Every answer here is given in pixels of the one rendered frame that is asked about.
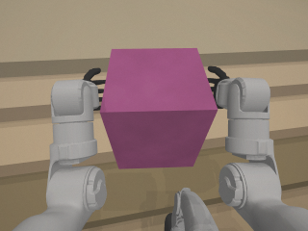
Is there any robot left hand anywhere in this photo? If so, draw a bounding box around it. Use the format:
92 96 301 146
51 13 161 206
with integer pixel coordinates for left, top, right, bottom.
83 67 106 111

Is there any robot right forearm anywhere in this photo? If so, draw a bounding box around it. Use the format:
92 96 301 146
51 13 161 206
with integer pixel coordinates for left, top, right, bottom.
216 77 282 195

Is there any robot right hand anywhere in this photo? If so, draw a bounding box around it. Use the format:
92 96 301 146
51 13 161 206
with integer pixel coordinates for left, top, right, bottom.
207 66 230 109

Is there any robot right shin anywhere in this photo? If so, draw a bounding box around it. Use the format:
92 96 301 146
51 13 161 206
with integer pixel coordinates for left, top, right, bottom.
170 188 191 231

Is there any carton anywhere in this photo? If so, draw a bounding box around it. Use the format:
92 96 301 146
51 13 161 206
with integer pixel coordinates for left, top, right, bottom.
100 48 218 169

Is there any robot left forearm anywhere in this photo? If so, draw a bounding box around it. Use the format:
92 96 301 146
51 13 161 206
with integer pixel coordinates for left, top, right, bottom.
46 79 100 205

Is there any left robot upper arm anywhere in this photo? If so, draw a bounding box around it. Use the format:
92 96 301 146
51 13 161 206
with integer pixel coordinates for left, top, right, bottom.
12 166 107 231

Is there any right robot upper arm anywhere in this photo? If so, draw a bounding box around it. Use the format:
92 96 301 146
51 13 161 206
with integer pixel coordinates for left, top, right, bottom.
218 163 308 231

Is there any right robot thigh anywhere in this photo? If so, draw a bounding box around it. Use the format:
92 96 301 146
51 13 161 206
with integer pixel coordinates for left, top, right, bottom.
174 191 219 231

